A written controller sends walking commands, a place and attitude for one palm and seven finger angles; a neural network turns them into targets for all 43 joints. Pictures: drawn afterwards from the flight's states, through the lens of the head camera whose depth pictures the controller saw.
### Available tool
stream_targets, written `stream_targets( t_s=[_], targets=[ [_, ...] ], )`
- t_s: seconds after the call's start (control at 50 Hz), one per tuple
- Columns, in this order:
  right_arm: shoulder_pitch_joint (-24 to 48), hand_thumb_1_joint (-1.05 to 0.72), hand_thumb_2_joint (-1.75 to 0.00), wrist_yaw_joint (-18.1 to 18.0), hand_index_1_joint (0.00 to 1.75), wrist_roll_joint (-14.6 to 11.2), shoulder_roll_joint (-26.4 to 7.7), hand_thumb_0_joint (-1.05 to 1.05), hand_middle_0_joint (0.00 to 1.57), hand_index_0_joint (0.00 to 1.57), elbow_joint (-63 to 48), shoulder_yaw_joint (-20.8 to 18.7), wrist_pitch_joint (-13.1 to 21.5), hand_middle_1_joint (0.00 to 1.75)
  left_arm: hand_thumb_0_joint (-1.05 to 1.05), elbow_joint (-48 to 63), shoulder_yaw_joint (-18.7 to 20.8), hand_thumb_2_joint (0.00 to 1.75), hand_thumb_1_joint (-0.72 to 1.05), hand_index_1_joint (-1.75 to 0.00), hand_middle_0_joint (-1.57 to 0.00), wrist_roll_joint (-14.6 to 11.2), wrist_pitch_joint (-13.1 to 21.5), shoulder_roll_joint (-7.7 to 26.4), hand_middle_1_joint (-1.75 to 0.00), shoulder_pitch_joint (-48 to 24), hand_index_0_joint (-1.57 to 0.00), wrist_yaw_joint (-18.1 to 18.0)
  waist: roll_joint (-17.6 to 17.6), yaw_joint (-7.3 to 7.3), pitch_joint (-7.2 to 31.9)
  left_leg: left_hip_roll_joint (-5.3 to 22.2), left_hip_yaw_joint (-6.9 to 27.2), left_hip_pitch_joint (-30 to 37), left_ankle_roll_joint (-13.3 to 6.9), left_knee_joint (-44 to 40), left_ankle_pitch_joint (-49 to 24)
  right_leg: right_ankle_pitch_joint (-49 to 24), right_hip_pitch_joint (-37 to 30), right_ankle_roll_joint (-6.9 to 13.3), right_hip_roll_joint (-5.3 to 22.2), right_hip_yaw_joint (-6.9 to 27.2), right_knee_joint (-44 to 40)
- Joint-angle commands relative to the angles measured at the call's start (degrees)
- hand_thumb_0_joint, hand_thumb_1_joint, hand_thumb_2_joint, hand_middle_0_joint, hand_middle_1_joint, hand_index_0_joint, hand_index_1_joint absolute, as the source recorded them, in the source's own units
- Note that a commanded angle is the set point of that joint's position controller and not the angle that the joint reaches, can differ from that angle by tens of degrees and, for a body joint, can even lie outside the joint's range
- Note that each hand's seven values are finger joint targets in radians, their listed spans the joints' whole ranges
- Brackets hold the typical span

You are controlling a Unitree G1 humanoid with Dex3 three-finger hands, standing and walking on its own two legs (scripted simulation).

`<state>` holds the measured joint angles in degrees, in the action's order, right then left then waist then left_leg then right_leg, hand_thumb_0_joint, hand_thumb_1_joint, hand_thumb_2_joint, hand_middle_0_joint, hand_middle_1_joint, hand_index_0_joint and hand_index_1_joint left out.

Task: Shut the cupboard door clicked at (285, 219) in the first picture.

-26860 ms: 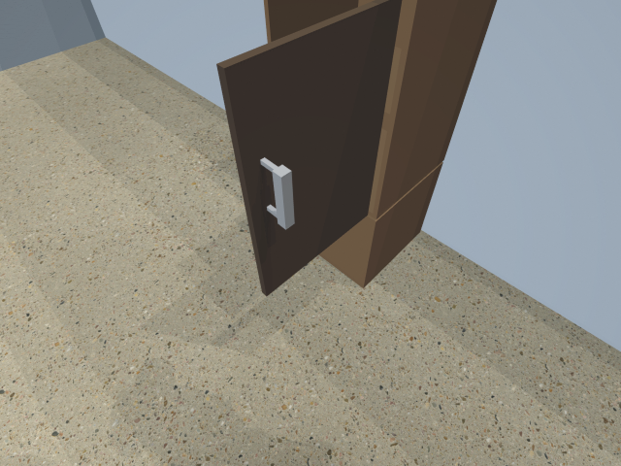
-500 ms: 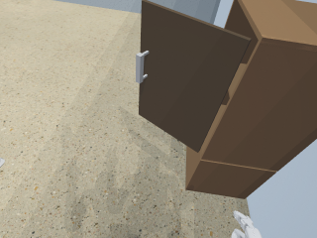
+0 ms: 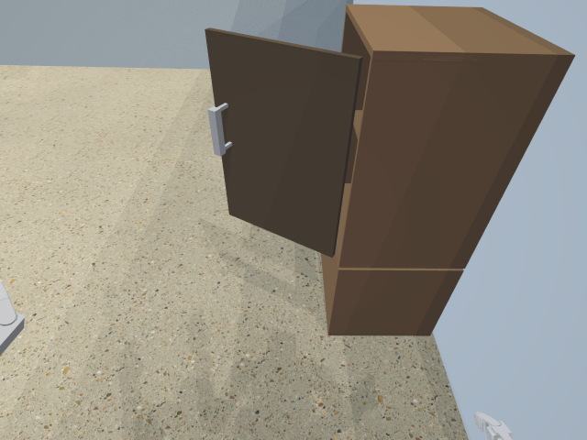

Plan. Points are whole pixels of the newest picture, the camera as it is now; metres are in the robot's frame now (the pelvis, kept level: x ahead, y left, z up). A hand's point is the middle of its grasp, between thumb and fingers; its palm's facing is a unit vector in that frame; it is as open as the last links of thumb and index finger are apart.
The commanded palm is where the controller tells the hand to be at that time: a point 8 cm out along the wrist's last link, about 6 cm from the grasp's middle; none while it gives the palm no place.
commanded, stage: stop stepping back and stand still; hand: left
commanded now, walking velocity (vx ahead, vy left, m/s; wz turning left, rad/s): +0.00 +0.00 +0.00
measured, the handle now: (222, 129) +0.90 +0.24 +0.01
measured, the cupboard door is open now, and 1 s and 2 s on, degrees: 60 60 60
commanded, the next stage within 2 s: let the arm hang, fingers relaxed in 0.98 s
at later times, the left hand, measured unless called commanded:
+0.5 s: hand out of the picture +0.03 +0.32 +0.16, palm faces +0.54 -0.74 -0.40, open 7.4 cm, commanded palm -0.01 +0.34 +0.19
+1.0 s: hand out of the picture -0.01 +0.35 +0.14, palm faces +0.50 -0.75 -0.43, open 7.4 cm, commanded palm -0.06 +0.36 +0.19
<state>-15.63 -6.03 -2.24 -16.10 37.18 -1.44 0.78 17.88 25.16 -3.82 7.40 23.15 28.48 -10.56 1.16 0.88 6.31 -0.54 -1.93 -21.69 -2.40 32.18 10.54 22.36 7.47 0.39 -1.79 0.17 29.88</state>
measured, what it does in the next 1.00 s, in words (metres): walks backwards: left foot, then right foot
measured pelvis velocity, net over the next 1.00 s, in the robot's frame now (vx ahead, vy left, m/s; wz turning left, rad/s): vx -0.18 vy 0.06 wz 0.05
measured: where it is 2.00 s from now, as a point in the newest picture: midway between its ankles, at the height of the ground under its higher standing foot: outside the picture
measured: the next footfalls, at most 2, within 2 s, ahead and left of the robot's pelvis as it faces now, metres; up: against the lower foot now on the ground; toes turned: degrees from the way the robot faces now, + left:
left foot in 0.54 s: -0.10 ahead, +0.16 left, +0.00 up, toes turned +5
right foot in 0.74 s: -0.12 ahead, -0.07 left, +0.00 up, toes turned +3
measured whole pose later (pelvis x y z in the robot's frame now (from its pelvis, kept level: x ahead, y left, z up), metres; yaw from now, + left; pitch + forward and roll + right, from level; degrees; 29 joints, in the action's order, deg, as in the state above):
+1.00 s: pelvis -0.18 +0.06 +0.01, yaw +3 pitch -1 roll -1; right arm -15.6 -4.1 -0.5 -11.0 37.9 1.1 4.9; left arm 21.3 22.2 -1.8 8.9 21.3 32.4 -10.0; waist 0.3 0.3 2.4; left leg 1.3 -2.2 -17.2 -1.2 28.9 11.2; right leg 12.4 12.6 -0.5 -0.7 -0.6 25.6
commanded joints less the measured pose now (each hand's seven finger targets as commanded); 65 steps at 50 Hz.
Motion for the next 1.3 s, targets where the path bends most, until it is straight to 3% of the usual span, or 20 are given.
stream_targets(
  t_s=[0.0,0.1,0.2,0.28,0.3,0.32,0.34,0.38,0.42,0.48,0.52,0.56,0.6,0.68,0.8,1.04,1.06,1.1,1.2,1.28],
  targets=[
    [9.56,-0.9,-0.9,-0.31,0.3,0.89,-4.46,0.0,0.2,0.2,-11.56,-0.6,4.86,0.3,0.0,20.3,-0.66,0.9,0.9,-0.3,-0.2,1.46,4.6,10.36,-0.3,-8.96,-0.2,-0.09,-4.03,0.38,-5.85,5.1,8.58,3.41,-0.13,-7.57,10.84,3.78,10.97,-0.12,6.59,4.41,-12.39],
    [8.31,-0.9,-0.9,-0.26,0.3,2.9,-3.45,0.0,0.2,0.2,-11.3,-0.4,6.59,0.3,0.0,30.72,6.19,0.9,0.9,-0.3,-0.2,2.87,7.97,15.63,-0.3,-5.3,-0.2,-1.4,7.93,0.79,-7.72,2.0,7.36,5.13,2.12,-2.09,14.99,16.77,20.05,5.34,9.02,5.99,-12.86],
    [6.2,-0.9,-0.9,-0.21,0.3,3.63,-2.79,0.0,0.2,0.2,-10.76,-0.48,7.73,0.3,0.0,24.09,9.76,0.9,0.9,-0.3,-0.2,2.14,8.1,14.36,-0.3,-1.48,-0.2,-1.05,22.03,-0.3,-4.48,8.59,16.99,-11.75,3.6,-28.17,35.74,7.81,-1.78,1.27,-4.48,-5.98,7.7],
    [4.97,-0.9,-0.9,1.03,0.3,2.7,-1.78,0.0,0.2,0.2,-10.28,-1.3,8.11,0.3,0.0,16.71,7.43,0.9,0.9,-0.3,-0.2,0.48,6.62,11.33,-0.3,4.08,-0.2,1.03,10.81,-1.01,-0.15,4.87,7.76,-8.38,5.21,-21.29,28.97,7.98,-6.17,1.9,-4.21,-6.54,0.08],
    [4.59,-0.9,-0.9,1.37,0.3,2.23,-1.5,0.0,0.2,0.2,-9.87,-1.52,7.58,0.3,0.0,16.15,6.63,0.9,0.9,-0.3,-0.2,0.4,6.01,11.04,-0.3,5.74,-0.2,1.27,3.01,-0.66,0.79,1.2,2.89,-1.51,5.29,-10.04,23.2,10.18,1.13,3.37,-0.11,-3.57,-7.21],
    [4.32,-0.9,-0.9,1.65,0.3,2.29,-1.52,0.0,0.2,0.2,-9.41,-1.92,6.83,0.3,0.0,14.32,6.61,0.9,0.9,-0.3,-0.2,-0.02,5.44,10.84,-0.3,8.3,-0.2,1.34,-7.66,-0.05,0.78,-2.59,-1.07,8.24,5.38,8.55,12.92,16.97,15.83,5.94,8.64,7.05,-16.41],
    [5.0,-0.9,-0.9,1.8,0.3,2.58,-2.51,0.0,0.2,0.2,-8.63,-2.2,5.32,0.3,0.0,17.96,4.61,0.9,0.9,-0.3,-0.2,-0.38,4.93,10.33,-0.3,5.38,-0.2,1.49,-15.33,0.22,-3.43,-2.13,2.89,8.11,5.25,24.19,8.77,22.0,28.31,9.6,18.4,18.29,-22.13],
    [5.27,-0.9,-0.9,1.82,0.3,2.37,-2.13,0.0,0.2,0.2,-7.14,-1.84,4.41,0.3,0.0,17.07,2.79,0.9,0.9,-0.3,-0.2,0.76,4.2,9.05,-0.3,-0.14,-0.2,1.53,-18.91,0.92,-6.42,1.12,5.6,0.24,4.55,32.98,9.18,19.54,28.59,10.3,19.57,15.32,-21.0],
    [7.47,-0.9,-0.9,0.99,0.3,2.73,-1.66,0.0,0.2,0.2,-8.79,-0.05,5.61,0.3,0.0,17.59,2.83,0.9,0.9,-0.3,-0.2,1.47,3.89,11.19,-0.3,-8.21,-0.2,0.38,-14.45,0.68,-7.85,4.31,4.09,1.16,3.2,17.48,12.73,15.56,23.58,6.04,15.35,8.71,-16.99],
    [7.47,-0.9,-0.9,-0.9,0.3,2.83,-2.48,0.0,0.2,0.2,-6.36,-0.1,7.42,0.3,0.0,15.84,-0.03,0.9,0.9,-0.3,-0.2,3.11,4.5,9.21,-0.3,-15.38,-0.2,-1.19,-2.26,0.52,-9.97,2.14,0.69,6.58,1.93,-2.37,9.71,9.24,19.4,3.55,10.16,5.67,-11.04],
    [7.66,-0.9,-0.9,-1.41,0.3,2.39,-3.68,0.0,0.2,0.2,-7.34,-0.58,9.23,0.3,0.0,22.38,1.37,0.9,0.9,-0.3,-0.2,3.64,6.0,11.96,-0.3,-17.95,-0.2,-1.56,9.26,-0.32,-8.52,6.38,7.11,7.46,0.21,-11.35,7.99,-1.65,14.5,1.53,6.46,4.73,-3.02],
    [7.19,-0.9,-0.9,-0.82,0.3,2.23,-2.21,0.0,0.2,0.2,-8.5,0.22,10.11,0.3,0.0,26.72,3.88,0.9,0.9,-0.3,-0.2,3.54,7.11,12.89,-0.3,-13.26,-0.2,-1.69,13.48,-1.17,-2.12,10.18,9.01,9.18,-1.04,-12.07,-3.9,-10.44,9.62,-0.43,2.89,-0.11,3.11],
    [7.75,-0.9,-0.9,0.06,0.3,2.8,-1.38,0.0,0.2,0.2,-8.28,0.8,10.64,0.3,0.0,30.69,5.3,0.9,0.9,-0.3,-0.2,3.06,7.47,13.13,-0.3,-11.3,-0.2,-1.22,18.98,-0.87,-2.01,11.52,12.67,3.32,-0.44,-18.42,2.79,-5.19,4.86,-1.53,1.39,-2.25,7.25],
    [7.34,-0.9,-0.9,1.46,0.3,2.47,-1.72,0.0,0.2,0.2,-9.12,0.38,11.35,0.3,0.0,26.32,5.75,0.9,0.9,-0.3,-0.2,3.12,7.9,10.37,-0.3,-3.27,-0.2,-1.02,12.37,-0.96,-3.42,10.13,9.42,-4.48,-0.47,-17.8,16.17,-8.5,-3.07,-1.24,1.09,-1.63,-0.28],
    [6.14,-0.9,-0.9,2.45,0.3,1.7,-2.21,0.0,0.2,0.2,-8.99,-0.5,8.11,0.3,0.0,12.78,5.79,0.9,0.9,-0.3,-0.2,1.0,6.27,8.26,-0.3,4.88,-0.2,-0.39,-3.06,0.01,-1.3,5.0,3.88,2.47,2.37,-7.48,6.46,-10.22,3.02,1.63,6.11,6.36,-10.05],
    [8.56,-0.9,-0.9,0.28,0.3,2.19,-2.07,0.0,0.2,0.2,-8.97,0.34,9.46,0.3,0.0,23.13,3.14,0.9,0.9,-0.3,-0.2,3.5,7.51,9.85,-0.3,-8.5,-0.2,-1.19,8.09,-0.7,-3.4,6.98,7.8,-0.29,0.34,-17.36,18.35,-6.59,0.83,-0.46,2.49,1.4,-6.27],
    [12.05,-0.9,-0.9,5.92,0.3,2.88,-14.26,0.0,0.2,0.2,4.22,-3.25,11.11,0.3,0.0,-26.64,-19.68,0.9,0.9,-0.3,-0.2,6.12,-1.69,-1.13,-0.3,-3.24,-0.2,8.28,6.44,0.34,-11.31,7.18,8.31,-3.57,0.37,-6.07,0.8,-13.61,8.93,0.7,6.41,-0.21,-0.9],
    [7.14,-0.9,-0.9,5.91,0.3,2.15,-10.25,0.0,0.2,0.2,2.65,-2.56,5.63,0.3,0.0,-26.63,-18.51,0.9,0.9,-0.3,-0.2,5.11,-7.91,-1.12,-0.3,-3.71,-0.2,10.38,7.5,-0.1,-6.38,7.11,4.42,2.59,1.06,-4.91,-3.28,-9.46,11.06,1.24,6.5,2.3,-2.72],
    [6.81,-0.9,-0.9,6.2,0.3,3.17,-10.54,0.0,0.2,0.2,4.26,-1.77,2.13,0.3,0.0,-39.1,-19.94,0.9,0.9,-0.3,-0.2,5.86,-6.79,1.88,-0.3,-12.34,-0.2,10.6,-12.01,-0.02,-3.99,5.49,8.18,2.51,-0.17,-2.58,0.59,-3.75,11.94,3.82,8.08,5.35,-4.9],
    [4.39,-0.9,-0.9,6.2,0.3,3.71,-7.89,0.0,0.2,0.2,7.33,-0.71,-0.14,0.3,0.0,-50.18,-21.99,0.9,0.9,-0.3,-0.2,5.38,-7.64,1.59,-0.3,-16.8,-0.2,9.91,-9.42,1.38,-3.8,2.98,5.65,8.07,1.03,0.29,0.81,-1.36,15.77,5.44,10.66,7.36,-7.56]
  ],
)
